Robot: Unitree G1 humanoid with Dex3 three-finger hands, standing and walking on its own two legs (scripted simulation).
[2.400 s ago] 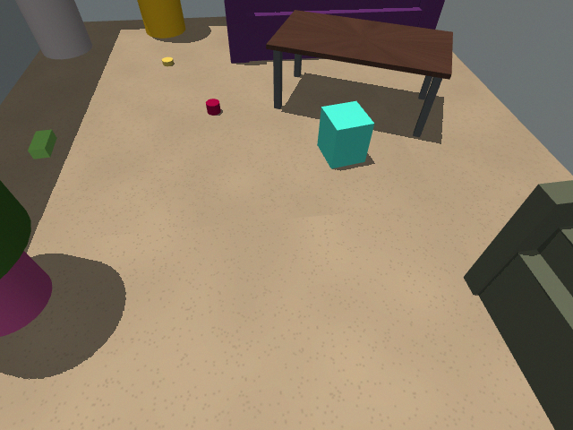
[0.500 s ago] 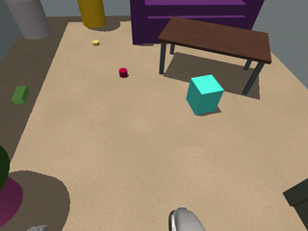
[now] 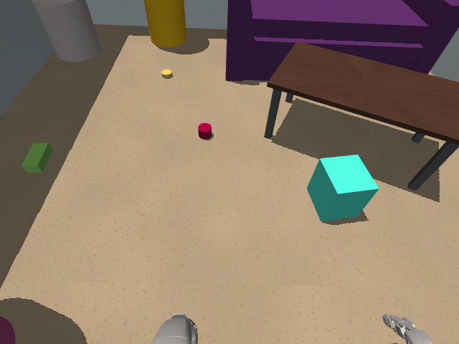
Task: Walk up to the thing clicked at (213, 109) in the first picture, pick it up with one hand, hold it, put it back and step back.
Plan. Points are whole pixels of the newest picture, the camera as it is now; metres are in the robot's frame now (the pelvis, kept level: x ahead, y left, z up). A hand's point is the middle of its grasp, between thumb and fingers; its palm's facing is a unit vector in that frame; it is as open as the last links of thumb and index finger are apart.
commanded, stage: walk up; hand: left
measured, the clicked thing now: (205, 131) +1.36 +0.17 -0.73
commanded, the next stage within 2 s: none
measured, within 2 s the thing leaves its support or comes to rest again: neither
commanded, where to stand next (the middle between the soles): +0.98 -0.07 m, yaw +0 degrees
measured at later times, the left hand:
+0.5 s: hand (127, 223) +0.38 +0.26 -0.13, palm faces -0.12 -0.92 -0.37, open 7.4 cm
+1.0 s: hand (144, 188) +0.49 +0.24 -0.13, palm faces +0.02 -0.93 -0.37, open 7.4 cm
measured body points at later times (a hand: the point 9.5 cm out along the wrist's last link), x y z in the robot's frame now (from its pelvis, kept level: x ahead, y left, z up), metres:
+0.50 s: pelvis +0.26 -0.01 +0.00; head +0.28 -0.02 +0.45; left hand +0.39 +0.30 -0.10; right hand +0.26 -0.34 -0.12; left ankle +0.17 +0.13 -0.73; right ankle +0.40 -0.15 -0.72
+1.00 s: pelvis +0.47 -0.04 +0.00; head +0.48 -0.04 +0.45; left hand +0.49 +0.29 -0.11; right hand +0.55 -0.36 -0.11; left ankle +0.60 +0.10 -0.71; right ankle +0.40 -0.14 -0.73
